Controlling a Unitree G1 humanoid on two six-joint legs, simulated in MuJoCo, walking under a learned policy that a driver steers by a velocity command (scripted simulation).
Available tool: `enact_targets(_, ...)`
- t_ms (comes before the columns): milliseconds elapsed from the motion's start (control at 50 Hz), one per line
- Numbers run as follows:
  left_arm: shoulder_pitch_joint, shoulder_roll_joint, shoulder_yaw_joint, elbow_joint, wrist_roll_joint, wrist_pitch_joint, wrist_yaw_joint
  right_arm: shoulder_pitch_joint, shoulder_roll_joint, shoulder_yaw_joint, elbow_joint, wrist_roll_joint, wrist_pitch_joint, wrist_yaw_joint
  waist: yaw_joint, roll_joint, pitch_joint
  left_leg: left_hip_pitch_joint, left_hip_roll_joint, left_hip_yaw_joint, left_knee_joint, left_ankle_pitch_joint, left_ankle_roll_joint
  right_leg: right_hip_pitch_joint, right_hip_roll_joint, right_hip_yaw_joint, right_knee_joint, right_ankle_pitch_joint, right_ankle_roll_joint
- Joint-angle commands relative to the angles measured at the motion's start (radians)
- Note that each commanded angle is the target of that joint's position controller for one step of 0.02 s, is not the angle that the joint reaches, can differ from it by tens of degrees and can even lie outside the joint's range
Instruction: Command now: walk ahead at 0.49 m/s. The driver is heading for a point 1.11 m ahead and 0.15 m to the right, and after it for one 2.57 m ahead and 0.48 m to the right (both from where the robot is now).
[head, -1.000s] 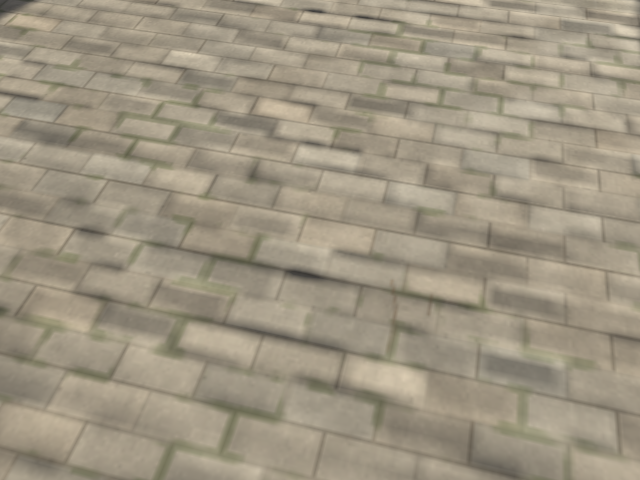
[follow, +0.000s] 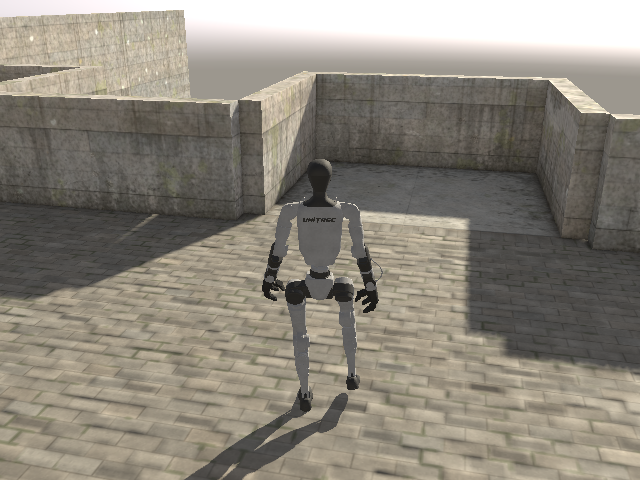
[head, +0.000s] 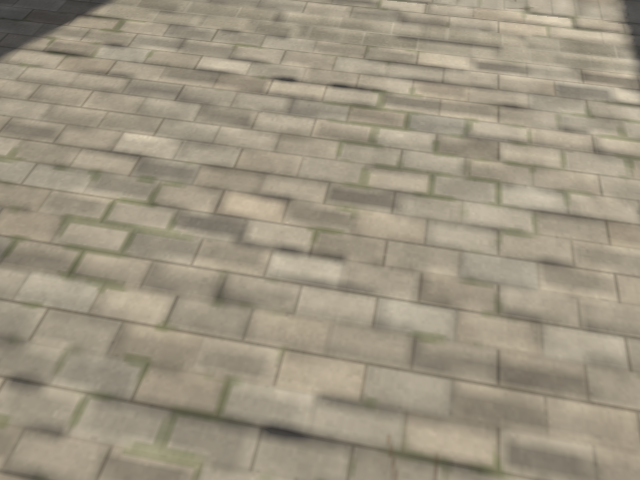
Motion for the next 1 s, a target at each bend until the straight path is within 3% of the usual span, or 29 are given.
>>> enact_targets(20, 0.035, 0.046, 0.014, -0.042, 0.013, 0.003, 0.007, -0.040, -0.131, -0.020, -0.054, 0.001, -0.018, -0.020, 0.047, 0.077, 0.056, -0.108, 0.278, -0.207, -0.207, 0.067, 0.171, -0.021, -0.042, 0.001, -0.138, 0.160, 0.027)
enact_targets(100, -0.128, 0.029, 0.007, -0.085, 0.003, -0.009, -0.006, 0.041, -0.159, -0.025, -0.038, 0.017, -0.005, -0.035, -0.012, 0.076, 0.054, -0.016, 0.264, -0.161, -0.191, 0.083, 0.127, 0.007, 0.003, -0.036, -0.429, 0.306, 0.035)
enact_targets(200, -0.250, 0.043, 0.003, -0.134, -0.010, -0.018, -0.037, 0.114, -0.170, -0.032, -0.004, 0.027, 0.016, -0.038, -0.048, 0.090, 0.083, 0.145, 0.326, -0.178, -0.120, 0.058, 0.113, 0.006, 0.032, -0.043, -0.582, 0.219, 0.017)
enact_targets(240, -0.229, 0.064, 0.009, -0.141, -0.010, -0.027, -0.047, 0.106, -0.181, -0.038, -0.003, 0.027, 0.027, -0.040, -0.023, 0.103, 0.069, 0.190, 0.350, -0.192, -0.066, 0.106, 0.097, 0.061, 0.048, -0.051, -0.623, 0.137, -0.011)
enact_targets(260, -0.177, 0.082, 0.018, -0.131, -0.009, -0.031, -0.049, 0.087, -0.189, -0.040, -0.006, 0.027, 0.032, -0.041, 0.012, 0.114, 0.042, 0.192, 0.345, -0.183, -0.006, 0.217, 0.085, 0.146, 0.072, -0.072, -0.643, 0.107, -0.027)
enact_targets(280, -0.055, 0.116, 0.039, -0.095, -0.007, -0.033, -0.046, 0.067, -0.178, -0.035, -0.012, 0.023, 0.038, -0.040, 0.077, 0.107, -0.028, 0.175, 0.300, -0.145, 0.139, 0.384, 0.062, 0.308, 0.106, -0.099, -0.665, 0.098, -0.051)
enact_targets(300, 0.147, 0.185, 0.067, -0.042, -0.002, -0.035, -0.038, 0.058, -0.141, -0.019, -0.031, 0.009, 0.038, -0.040, 0.154, 0.061, -0.168, 0.043, 0.239, -0.089, 0.401, 0.374, 0.028, 0.597, 0.036, -0.020, -0.638, 0.124, -0.103)
enact_targets(320, 0.290, 0.300, 0.096, -0.014, 0.014, -0.028, -0.036, 0.158, -0.029, 0.016, -0.049, 0.005, 0.018, -0.031, 0.145, -0.177, -0.321, -0.381, 0.075, -0.007, 0.818, 0.022, -0.054, 1.017, -0.219, 0.403, -0.684, 0.018, -0.256)
enact_targets(340, 0.311, 0.233, 0.076, -0.008, 0.012, -0.026, -0.040, 0.163, -0.049, 0.015, -0.036, 0.019, -0.011, -0.026, 0.148, -0.229, -0.390, -0.539, 0.038, -0.158, 0.992, -0.421, -0.047, 1.073, -0.284, 0.686, -0.831, -0.064, -0.297)
enact_targets(360, 0.224, 0.168, 0.054, -0.022, 0.007, -0.028, -0.040, 0.073, -0.152, -0.012, -0.060, 0.046, -0.026, -0.022, 0.132, -0.155, -0.247, -0.624, 0.103, -0.188, 1.060, -0.367, -0.024, 0.957, -0.252, 0.557, -0.841, -0.074, -0.241)
enact_targets(380, 0.122, 0.132, 0.041, -0.047, 0.005, -0.026, -0.040, 0.004, -0.163, -0.015, -0.081, 0.049, -0.028, -0.025, 0.101, -0.084, -0.157, -0.611, 0.161, -0.156, 1.032, -0.269, -0.015, 0.808, -0.214, 0.407, -0.857, 0.002, -0.207)
enact_targets(400, 0.051, 0.099, 0.030, -0.058, 0.009, -0.025, -0.045, -0.033, -0.150, -0.019, -0.086, 0.035, -0.023, -0.031, 0.072, -0.020, -0.090, -0.570, 0.197, -0.139, 0.967, -0.194, -0.019, 0.672, -0.168, 0.304, -0.897, 0.074, -0.190)
enact_targets(420, 0.019, 0.076, 0.022, -0.059, 0.014, -0.027, -0.049, -0.025, -0.135, -0.025, -0.085, 0.025, -0.008, -0.036, 0.038, -0.034, -0.058, -0.508, 0.227, -0.142, 0.905, -0.144, -0.023, 0.583, -0.129, 0.228, -0.933, 0.117, -0.171)
enact_targets(460, 0.033, 0.070, 0.022, -0.037, 0.017, -0.031, -0.054, 0.012, -0.090, -0.023, -0.072, 0.022, 0.018, -0.038, 0.010, -0.044, -0.036, -0.443, 0.234, -0.126, 0.860, -0.098, -0.037, 0.503, -0.092, 0.150, -0.979, 0.189, -0.176)
enact_targets(520, 0.090, 0.109, 0.033, -0.004, 0.018, -0.033, -0.041, -0.058, -0.090, -0.029, -0.101, 0.014, 0.030, -0.043, 0.011, -0.016, 0.004, -0.526, 0.240, -0.121, 0.749, 0.004, -0.060, 0.515, -0.090, 0.087, -1.006, 0.309, -0.189)
enact_targets(640, 0.175, 0.127, 0.033, 0.034, 0.006, -0.017, -0.015, -0.279, -0.064, -0.023, -0.166, 0.016, 0.021, -0.030, 0.070, -0.020, 0.050, -0.529, 0.205, -0.082, 0.402, 0.237, -0.071, 0.565, -0.062, 0.007, -1.035, 0.260, -0.155)
enact_targets(740, 0.246, 0.135, 0.040, 0.081, -0.003, 0.002, -0.008, -0.404, -0.068, -0.017, -0.215, 0.026, 0.010, -0.005, 0.101, -0.022, 0.098, -0.557, 0.184, -0.078, 0.271, 0.186, -0.047, 0.712, -0.119, 0.012, -0.990, 0.252, -0.149)
enact_targets(800, 0.225, 0.152, 0.050, 0.086, -0.006, 0.015, -0.002, -0.383, -0.092, -0.024, -0.223, 0.027, -0.001, 0.010, 0.066, -0.037, 0.073, -0.471, 0.158, -0.059, 0.229, 0.082, -0.012, 0.768, -0.144, 0.011, -0.912, 0.385, -0.128)
enact_targets(820, 0.205, 0.162, 0.053, 0.082, -0.005, 0.019, -0.001, -0.326, -0.114, -0.035, -0.210, 0.026, -0.004, 0.010, 0.031, -0.053, 0.034, -0.367, 0.127, -0.033, 0.222, 0.055, 0.003, 0.764, -0.135, 0.000, -0.848, 0.539, -0.117)
enact_targets(840, 0.182, 0.157, 0.050, 0.077, -0.002, 0.025, -0.001, -0.201, -0.145, -0.055, -0.172, 0.024, -0.004, 0.005, -0.036, -0.052, -0.038, -0.191, 0.088, -0.001, 0.208, 0.057, 0.025, 0.736, -0.096, -0.033, -0.704, 0.689, -0.097)
enact_targets(860, 0.174, 0.131, 0.039, 0.063, 0.006, 0.027, -0.002, -0.014, -0.202, -0.081, -0.117, 0.021, -0.003, -0.003, -0.109, -0.021, -0.159, 0.093, 0.131, -0.052, 0.236, 0.085, 0.065, 0.597, -0.039, -0.071, -0.472, 0.636, -0.064)
enact_targets(880, 0.270, 0.038, 0.010, 0.043, 0.018, 0.012, -0.011, 0.138, -0.305, -0.105, -0.092, -0.002, 0.002, -0.012, -0.096, 0.189, -0.326, 0.501, 0.395, -0.452, 0.219, 0.020, 0.200, 0.221, 0.097, -0.111, -0.068, 0.224, 0.001)
enact_targets(900, 0.297, 0.004, -0.004, 0.060, 0.003, -0.015, -0.019, 0.152, -0.267, -0.090, -0.083, 0.009, 0.007, -0.008, -0.083, 0.319, -0.425, 0.613, 0.504, -0.817, 0.033, -0.100, 0.284, 0.011, 0.198, 0.011, 0.155, -0.362, 0.018)
enact_targets(920, 0.211, 0.106, 0.022, 0.042, -0.025, -0.035, -0.024, 0.076, -0.203, -0.070, -0.093, 0.019, 0.004, -0.007, -0.083, 0.236, -0.286, 0.502, 0.466, -0.716, 0.011, -0.162, 0.226, -0.092, 0.128, 0.071, 0.240, -0.335, -0.005)
enact_targets(940, 0.123, 0.129, 0.027, 0.014, -0.036, -0.043, -0.022, -0.013, -0.161, -0.058, -0.116, 0.018, 0.004, -0.010, -0.059, 0.170, -0.172, 0.345, 0.430, -0.559, -0.005, -0.122, 0.182, -0.105, 0.071, 0.038, 0.217, -0.244, -0.020)
enact_targets(960, 0.080, 0.122, 0.031, 0.007, -0.025, -0.039, -0.014, -0.090, -0.130, -0.047, -0.126, 0.011, 0.002, -0.006, -0.022, 0.091, -0.090, 0.180, 0.388, -0.445, -0.042, -0.039, 0.157, -0.058, 0.025, 0.014, 0.147, -0.157, -0.019)
enact_targets(980, 0.082, 0.114, 0.040, 0.009, -0.011, -0.026, -0.006, -0.128, -0.099, -0.038, -0.129, 0.002, -0.003, -0.002, 0.013, 0.096, -0.055, 0.075, 0.347, -0.367, -0.074, 0.013, 0.136, 0.005, -0.008, 0.018, 0.080, -0.105, -0.019)
enact_targets(1000, 0.116, 0.086, 0.039, 0.019, -0.011, -0.008, -0.005, -0.137, -0.086, -0.035, -0.122, -0.005, -0.005, 0.000, 0.039, 0.118, -0.046, 0.017, 0.330, -0.313, -0.107, 0.025, 0.128, 0.060, -0.022, 0.022, 0.051, -0.075, -0.017)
